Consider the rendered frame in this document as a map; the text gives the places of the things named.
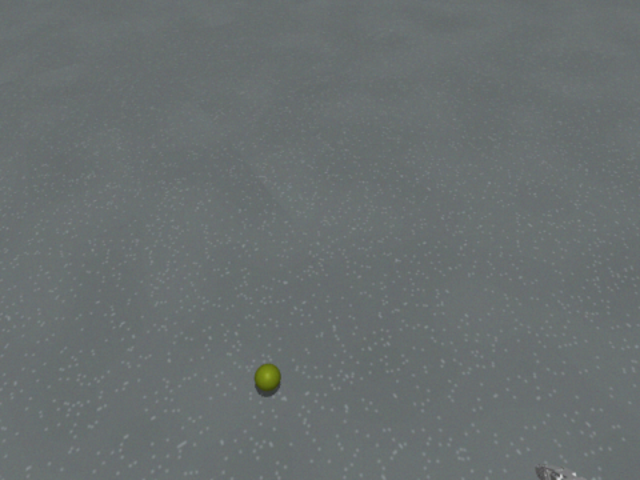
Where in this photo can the right robot hand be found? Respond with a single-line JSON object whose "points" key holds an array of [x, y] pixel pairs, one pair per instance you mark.
{"points": [[550, 472]]}

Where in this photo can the ball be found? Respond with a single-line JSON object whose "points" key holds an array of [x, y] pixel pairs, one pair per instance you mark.
{"points": [[267, 377]]}

